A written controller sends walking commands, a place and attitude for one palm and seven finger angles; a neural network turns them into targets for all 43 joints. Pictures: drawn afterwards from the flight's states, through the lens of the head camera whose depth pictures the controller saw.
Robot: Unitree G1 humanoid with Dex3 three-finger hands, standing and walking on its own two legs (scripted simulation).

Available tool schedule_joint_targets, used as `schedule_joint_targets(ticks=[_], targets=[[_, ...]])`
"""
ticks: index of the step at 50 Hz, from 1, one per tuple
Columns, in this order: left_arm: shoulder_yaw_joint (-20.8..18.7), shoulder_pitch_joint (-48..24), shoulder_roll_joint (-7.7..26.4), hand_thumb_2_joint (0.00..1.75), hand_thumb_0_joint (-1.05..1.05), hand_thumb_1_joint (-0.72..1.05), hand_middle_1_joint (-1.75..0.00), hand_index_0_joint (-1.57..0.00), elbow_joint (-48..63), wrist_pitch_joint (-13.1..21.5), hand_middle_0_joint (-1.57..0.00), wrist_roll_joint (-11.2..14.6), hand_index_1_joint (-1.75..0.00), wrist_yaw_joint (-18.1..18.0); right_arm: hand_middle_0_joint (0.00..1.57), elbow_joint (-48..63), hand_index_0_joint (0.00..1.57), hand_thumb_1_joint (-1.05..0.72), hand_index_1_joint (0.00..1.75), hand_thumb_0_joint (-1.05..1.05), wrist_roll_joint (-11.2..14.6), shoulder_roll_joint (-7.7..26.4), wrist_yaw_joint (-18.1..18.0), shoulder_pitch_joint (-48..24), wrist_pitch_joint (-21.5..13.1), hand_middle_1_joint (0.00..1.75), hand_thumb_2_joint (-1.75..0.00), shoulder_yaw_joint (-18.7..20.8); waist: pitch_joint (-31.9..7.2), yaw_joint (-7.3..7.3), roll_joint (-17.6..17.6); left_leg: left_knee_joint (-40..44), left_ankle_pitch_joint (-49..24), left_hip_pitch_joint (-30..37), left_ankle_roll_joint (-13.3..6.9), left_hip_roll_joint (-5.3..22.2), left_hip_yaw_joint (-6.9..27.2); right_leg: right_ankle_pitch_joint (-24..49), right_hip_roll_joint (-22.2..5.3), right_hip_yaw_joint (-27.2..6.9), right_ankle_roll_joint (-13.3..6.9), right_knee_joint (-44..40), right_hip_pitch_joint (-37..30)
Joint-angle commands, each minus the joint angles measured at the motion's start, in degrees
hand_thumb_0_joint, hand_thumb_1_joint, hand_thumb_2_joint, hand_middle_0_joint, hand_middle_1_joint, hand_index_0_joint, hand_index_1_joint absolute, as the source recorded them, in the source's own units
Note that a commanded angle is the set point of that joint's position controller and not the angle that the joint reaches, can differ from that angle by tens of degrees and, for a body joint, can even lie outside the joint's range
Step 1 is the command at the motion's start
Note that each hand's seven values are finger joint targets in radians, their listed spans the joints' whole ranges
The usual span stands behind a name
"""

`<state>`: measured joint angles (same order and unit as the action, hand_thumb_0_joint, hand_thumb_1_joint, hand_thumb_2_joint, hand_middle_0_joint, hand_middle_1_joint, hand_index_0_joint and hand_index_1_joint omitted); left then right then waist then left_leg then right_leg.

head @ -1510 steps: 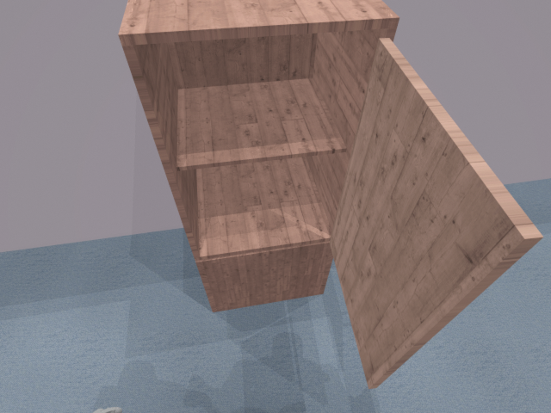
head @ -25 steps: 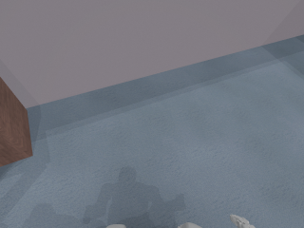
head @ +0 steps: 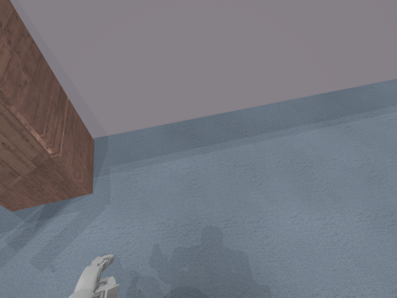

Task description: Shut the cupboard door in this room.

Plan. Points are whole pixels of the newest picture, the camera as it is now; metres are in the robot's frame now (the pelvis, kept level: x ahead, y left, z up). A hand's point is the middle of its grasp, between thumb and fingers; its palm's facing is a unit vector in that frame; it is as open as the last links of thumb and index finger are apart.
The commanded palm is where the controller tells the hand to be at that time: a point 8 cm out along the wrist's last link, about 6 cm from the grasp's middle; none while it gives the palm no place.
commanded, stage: turn to face it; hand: left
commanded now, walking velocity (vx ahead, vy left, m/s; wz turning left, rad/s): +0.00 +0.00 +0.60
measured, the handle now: out of the picture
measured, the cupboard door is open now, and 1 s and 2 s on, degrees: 40 40 40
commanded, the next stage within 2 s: take the last steps up to it in 1.34 s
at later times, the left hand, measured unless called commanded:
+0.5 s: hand out of the picture -0.07 +0.24 -0.18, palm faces +0.39 -0.88 -0.26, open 7.4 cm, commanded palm none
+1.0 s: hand out of the picture +0.00 +0.25 -0.13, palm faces +0.56 -0.78 -0.28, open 7.4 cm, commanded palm none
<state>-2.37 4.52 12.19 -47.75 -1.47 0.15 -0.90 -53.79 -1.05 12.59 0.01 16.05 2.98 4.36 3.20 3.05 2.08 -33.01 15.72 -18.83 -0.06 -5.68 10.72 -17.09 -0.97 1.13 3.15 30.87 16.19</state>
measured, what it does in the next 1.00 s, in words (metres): steps on the spot, turning left: left foot, then right foot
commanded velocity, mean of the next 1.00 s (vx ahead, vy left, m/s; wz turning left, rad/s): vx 0.00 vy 0.00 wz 0.59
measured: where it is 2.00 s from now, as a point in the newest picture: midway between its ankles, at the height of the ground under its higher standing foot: outside the picture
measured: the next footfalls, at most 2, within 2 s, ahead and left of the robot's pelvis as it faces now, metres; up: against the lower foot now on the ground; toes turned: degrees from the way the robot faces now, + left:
left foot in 0.46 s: -0.03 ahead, +0.13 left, +0.00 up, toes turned +25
right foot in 1.00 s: +0.10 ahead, -0.07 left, +0.00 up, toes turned +34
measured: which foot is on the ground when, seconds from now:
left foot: down 0.00-0.00, up 0.02-0.44, down 0.46-1.00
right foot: down 0.00-0.48, up 0.50-0.98, down 1.00-1.00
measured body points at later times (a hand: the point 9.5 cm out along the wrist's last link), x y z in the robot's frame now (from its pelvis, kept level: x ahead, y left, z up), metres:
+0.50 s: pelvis -0.02 +0.02 -0.01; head +0.02 +0.06 +0.44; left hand -0.09 +0.28 -0.16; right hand +0.20 -0.19 -0.13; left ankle -0.07 +0.11 -0.73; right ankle +0.00 -0.12 -0.72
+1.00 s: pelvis +0.00 +0.00 +0.00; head +0.04 +0.00 +0.45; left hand -0.03 +0.29 -0.11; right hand +0.17 -0.19 -0.16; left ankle -0.07 +0.11 -0.73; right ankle +0.07 -0.10 -0.73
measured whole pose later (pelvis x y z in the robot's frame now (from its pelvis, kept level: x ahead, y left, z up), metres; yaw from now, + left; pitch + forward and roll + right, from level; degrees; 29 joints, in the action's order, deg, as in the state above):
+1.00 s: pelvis +0.00 +0.00 +0.00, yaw +36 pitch +1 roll +0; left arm -2.3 5.2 12.6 -48.0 -1.3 0.0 -0.7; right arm -53.2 -1.1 12.9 0.2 14.3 3.1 4.1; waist 3.6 2.5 2.4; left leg -34.0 16.2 -18.4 0.4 -4.5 10.0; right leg -15.8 -1.4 2.0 2.9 31.7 16.3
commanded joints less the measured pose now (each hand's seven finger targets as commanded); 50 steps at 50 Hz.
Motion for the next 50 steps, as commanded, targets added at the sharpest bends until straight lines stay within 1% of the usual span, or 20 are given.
schedule_joint_targets(ticks=[1, 4, 6, 10, 17, 20, 22, 23, 24, 25, 27, 30, 33, 38, 42, 46, 47, 48, 49, 50], targets=[[-3.45, 7.89, 14.59, 0.90, 0.00, 0.90, -0.30, -0.20, 2.81, 1.62, -0.20, -0.84, -0.30, -1.55, 0.20, 6.95, 0.20, -0.90, 0.30, 0.00, 0.14, 7.76, -0.14, -2.35, -0.90, 0.30, -0.90, 2.42, -7.82, -4.51, -12.10, -30.33, 18.77, -14.16, 2.68, 3.23, -4.16, 19.15, -28.62, -19.66, -12.98, -13.51, -11.34], [-2.20, 1.09, 8.93, 0.90, 0.00, 0.90, -0.30, -0.20, 3.75, 2.05, -0.20, -0.67, -0.30, -1.27, 0.20, 3.64, 0.20, -0.90, 0.30, 0.00, -0.29, 7.14, 0.92, -1.26, 0.42, 0.30, -0.90, 2.30, -1.78, -1.06, -10.57, -39.16, 8.86, -14.43, 4.09, 6.91, -6.26, 18.98, -19.16, -7.16, -9.95, -12.63, -6.02], [-2.05, 1.95, 8.28, 0.90, 0.00, 0.90, -0.30, -0.20, 3.40, 2.30, -0.20, -0.92, -0.30, -1.07, 0.20, 3.44, 0.20, -0.90, 0.30, 0.00, -0.16, 6.11, 1.40, -0.98, 0.69, 0.30, -0.90, 2.04, -1.17, -0.87, -11.86, -38.84, 6.00, -13.94, 4.75, 7.17, -7.99, 22.36, -17.18, -1.63, -8.44, -12.03, -5.74], [-2.61, 6.67, 9.38, 0.90, 0.00, 0.90, -0.30, -0.20, 1.72, 2.17, -0.20, -1.31, -0.30, -1.04, 0.20, 4.36, 0.20, -0.90, 0.30, 0.00, -0.06, 5.79, 1.63, -5.19, 1.01, 0.30, -0.90, 1.71, -0.69, -3.22, -12.44, -32.55, 6.51, -13.17, 5.52, 8.05, -10.50, 21.48, -18.15, 0.75, -8.84, -12.20, -8.24], [-3.56, 11.65, 12.56, 0.90, 0.00, 0.90, -0.30, -0.20, -0.15, 1.59, -0.20, -1.87, -0.30, -0.66, 0.20, 6.55, 0.20, -0.90, 0.30, 0.00, 0.40, 4.93, 1.75, -11.39, 0.05, 0.30, -0.90, 0.29, -4.23, -6.06, -15.23, -14.47, 10.18, -7.16, 4.63, 7.51, -15.25, 32.84, -20.25, 4.49, -9.85, -6.97, -13.76], [-3.95, 10.98, 13.51, 0.90, 0.00, 0.90, -0.30, -0.20, -0.69, 1.29, -0.20, -1.88, -0.30, -0.56, 0.20, 6.90, 0.20, -0.90, 0.30, 0.00, 0.59, 5.17, 1.66, -10.00, -0.58, 0.30, -0.90, 0.18, -6.57, -5.19, -15.42, -5.55, 7.64, -1.84, 3.62, 7.19, -16.64, 32.39, -21.34, 6.14, -8.60, -3.12, -13.88], [-4.11, 10.00, 13.43, 0.90, 0.00, 0.90, -0.30, -0.20, -0.46, 1.02, -0.20, -1.11, -0.30, -0.40, 0.20, 6.03, 0.20, -0.90, 0.30, 0.00, 0.34, 7.75, 1.68, -5.24, -1.43, 0.30, -0.90, 0.76, -9.64, -1.90, -9.18, 8.59, -5.63, 10.62, 2.44, 7.33, -16.08, 26.97, -19.76, 9.79, -4.51, 6.80, -7.75], [-3.72, 10.41, 10.82, 0.90, 0.00, 0.90, -0.30, -0.20, 0.72, 0.84, -0.20, -0.72, -0.30, -0.07, 0.20, 5.58, 0.20, -0.90, 0.30, 0.00, -0.02, 13.72, 1.33, -1.61, -2.11, 0.30, -0.90, 2.26, -13.01, 0.40, 5.01, 11.67, -20.57, 22.44, -2.09, 17.31, -2.40, 10.54, -13.67, 11.91, -0.39, 19.54, 5.02], [-2.15, 7.15, 6.94, 0.90, 0.00, 0.90, -0.30, -0.20, 3.20, 0.60, -0.20, -0.68, -0.30, 0.19, 0.20, 4.92, 0.20, -0.90, 0.30, 0.00, 0.37, 19.22, 0.75, 1.87, -2.04, 0.30, -0.90, 3.66, -12.45, 2.40, 17.53, 11.42, -46.73, 25.69, -9.23, 29.59, 12.13, -22.23, -6.68, 8.90, 2.84, 29.88, 18.46], [-2.06, 4.55, 8.59, 0.90, 0.00, 0.90, -0.30, -0.20, 3.41, -0.12, -0.20, -1.13, -0.30, -0.17, 0.20, 3.58, 0.20, -0.90, 0.30, 0.00, 0.64, 18.43, 0.50, 3.18, -1.43, 0.30, -0.90, 3.15, -11.36, 2.46, 10.66, 9.67, -46.02, 23.37, -11.35, 30.41, 6.43, -20.97, -8.10, 4.09, 1.96, 33.68, 17.90], [-2.61, 3.21, 8.37, 0.90, 0.00, 0.90, -0.30, -0.20, 1.70, -0.46, -0.20, -1.02, -0.30, -0.33, 0.20, 4.54, 0.20, -0.90, 0.30, 0.00, 0.03, 15.00, -0.73, -1.83, -1.82, 0.30, -0.90, 2.26, -6.76, 0.98, 12.03, 9.83, -42.96, 18.63, -10.63, 24.77, 4.91, -14.63, -7.94, 1.12, 2.43, 37.04, 19.65], [-2.78, 5.79, 8.78, 0.90, 0.00, 0.90, -0.30, -0.20, -0.13, -0.32, -0.20, -0.98, -0.30, 0.47, 0.20, 6.18, 0.20, -0.90, 0.30, 0.00, 0.15, 12.39, -0.69, -6.65, -2.25, 0.30, -0.90, 1.09, -5.25, -2.10, 5.79, 10.68, -36.84, 14.44, -8.03, 19.20, 0.07, -6.54, -6.47, 0.76, 2.81, 36.94, 16.52], [-2.74, 6.23, 8.72, 0.90, 0.00, 0.90, -0.30, -0.20, -0.27, -0.51, -0.20, -1.04, -0.30, 0.41, 0.20, 6.16, 0.20, -0.90, 0.30, 0.00, 0.24, 12.25, -0.47, -5.91, -2.40, 0.30, -0.90, 1.13, -5.39, -2.40, 5.19, 12.42, -31.54, 13.92, -7.58, 17.90, 0.49, -3.39, -5.81, 0.10, 3.47, 35.20, 16.30], [-2.60, 2.57, 8.29, 0.90, 0.00, 0.90, -0.30, -0.20, 1.73, -0.54, -0.20, -0.86, -0.30, 0.00, 0.20, 5.83, 0.20, -0.90, 0.30, 0.00, -0.06, 12.11, -0.35, -4.02, -2.06, 0.30, -0.90, 1.52, -3.52, -1.37, 6.70, 13.51, -24.20, 11.51, -9.49, 18.62, 6.64, -5.04, -5.01, -1.17, 3.79, 29.01, 15.84], [-2.08, -0.32, 7.19, 0.90, 0.00, 0.90, -0.30, -0.20, 3.47, -0.03, -0.20, -0.56, -0.30, -0.09, 0.20, 5.36, 0.20, -0.90, 0.30, 0.00, -0.37, 12.20, -0.46, -2.28, -1.87, 0.30, -0.90, 2.04, -5.39, -0.45, 7.11, 10.43, -29.17, 12.96, -10.35, 18.10, 10.45, -8.35, -2.75, -0.98, 3.27, 20.16, 12.85], [-2.01, 3.11, 6.83, 0.90, 0.00, 0.90, -0.30, -0.20, 3.19, 0.77, -0.20, 0.02, -0.30, -0.28, 0.20, 5.71, 0.20, -0.90, 0.30, 0.00, -0.27, 12.12, -0.47, -4.01, -1.58, 0.30, -0.90, 2.37, -7.88, -2.31, 8.42, 6.13, -34.42, 8.58, -8.66, 15.70, 12.51, -4.36, 0.13, 0.21, 2.29, 5.32, 1.34], [-2.13, 5.06, 7.31, 0.90, 0.00, 0.90, -0.30, -0.20, 2.57, 1.13, -0.20, 0.08, -0.30, -0.40, 0.20, 5.93, 0.20, -0.90, 0.30, 0.00, -0.02, 11.45, -0.43, -4.72, -1.50, 0.30, -0.90, 2.33, -8.30, -3.56, 7.03, 4.30, -30.64, 4.80, -7.06, 14.28, 12.34, 1.55, -0.03, 0.29, 2.02, -1.51, -4.62], [-2.55, 7.79, 8.76, 0.90, 0.00, 0.90, -0.30, -0.20, 1.88, 1.74, -0.20, -0.10, -0.30, -0.57, 0.20, 6.07, 0.20, -0.90, 0.30, 0.00, 0.41, 10.07, -0.26, -4.94, -1.58, 0.30, -0.90, 2.20, -9.56, -5.00, 3.20, 0.71, -22.07, -0.39, -4.09, 11.33, 10.40, 8.17, -3.01, -1.67, 1.46, -9.75, -12.79], [-3.52, 9.83, 13.50, 0.90, 0.00, 0.90, -0.30, -0.20, 1.51, 2.29, -0.20, -1.00, -0.30, -1.09, 0.20, 6.67, 0.20, -0.90, 0.30, 0.00, 0.99, 6.24, 0.13, -3.58, -1.77, 0.30, -0.90, 1.70, -11.71, -5.67, -11.09, -9.56, -1.23, -11.69, 0.26, 4.99, 1.76, 12.95, -16.83, -13.23, -2.60, -13.40, -23.30], [-3.92, 10.42, 16.22, 0.90, 0.00, 0.90, -0.30, -0.20, 1.70, 2.20, -0.20, -1.21, -0.30, -1.24, 0.20, 7.84, 0.20, -0.90, 0.30, 0.00, 0.66, 5.67, 0.00, -3.90, -1.49, 0.30, -0.90, 1.76, -9.93, -5.86, -18.58, -22.14, 19.53, -15.49, 2.87, 0.74, -5.71, 22.28, -28.77, -21.76, -9.55, -13.25, -18.77]])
